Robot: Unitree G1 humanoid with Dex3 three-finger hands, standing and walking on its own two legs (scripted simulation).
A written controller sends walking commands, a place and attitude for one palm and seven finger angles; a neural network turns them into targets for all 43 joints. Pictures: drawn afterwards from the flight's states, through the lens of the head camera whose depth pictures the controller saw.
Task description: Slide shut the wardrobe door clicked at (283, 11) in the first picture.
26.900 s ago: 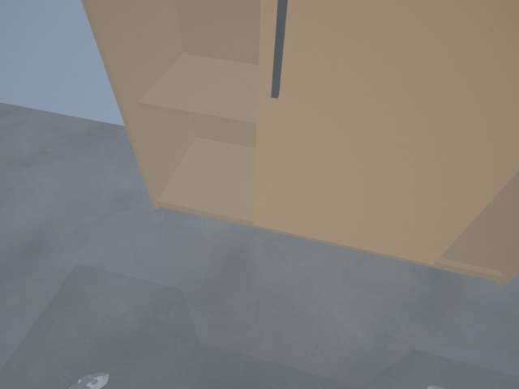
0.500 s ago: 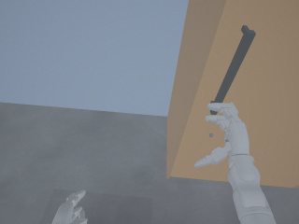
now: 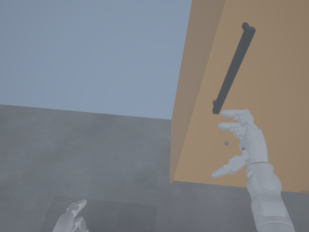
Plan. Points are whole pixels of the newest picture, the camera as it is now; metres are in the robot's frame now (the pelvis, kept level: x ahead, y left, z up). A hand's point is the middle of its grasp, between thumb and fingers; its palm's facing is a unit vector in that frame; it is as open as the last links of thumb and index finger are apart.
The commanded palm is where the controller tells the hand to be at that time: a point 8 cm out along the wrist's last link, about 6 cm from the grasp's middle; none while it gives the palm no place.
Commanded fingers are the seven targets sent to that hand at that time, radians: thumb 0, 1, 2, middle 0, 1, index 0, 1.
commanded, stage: slip the hand off the handle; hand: right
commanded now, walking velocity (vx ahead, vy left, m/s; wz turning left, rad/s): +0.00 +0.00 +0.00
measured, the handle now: (228, 74) +0.54 -0.18 +0.15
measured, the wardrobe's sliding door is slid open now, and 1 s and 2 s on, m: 0.00 0.00 0.00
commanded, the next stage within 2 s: draw the hand back to the body in 0.50 s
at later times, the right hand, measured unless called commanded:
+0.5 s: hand (230, 183) +0.22 -0.14 +0.09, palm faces +0.00 +0.99 -0.17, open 14.7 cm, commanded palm +0.20 -0.19 +0.11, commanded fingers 0.00 0.55 -0.20 0.25 1.15 0.25 1.15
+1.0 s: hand (255, 180) +0.22 -0.18 +0.12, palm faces +0.07 +1.00 -0.04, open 14.7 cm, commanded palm +0.19 -0.23 +0.13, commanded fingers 0.00 0.55 -0.20 0.25 1.15 0.25 1.15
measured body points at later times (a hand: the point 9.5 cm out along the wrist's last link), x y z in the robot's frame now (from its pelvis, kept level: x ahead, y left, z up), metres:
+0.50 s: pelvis +0.00 +0.00 +0.00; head -0.01 +0.01 +0.45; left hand +0.19 +0.21 -0.07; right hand +0.22 -0.19 +0.10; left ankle +0.00 +0.11 -0.72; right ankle +0.03 -0.11 -0.72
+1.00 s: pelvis +0.02 +0.01 +0.00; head -0.01 +0.03 +0.45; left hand +0.20 +0.23 -0.07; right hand +0.21 -0.23 +0.13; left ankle +0.00 +0.11 -0.72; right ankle +0.03 -0.11 -0.72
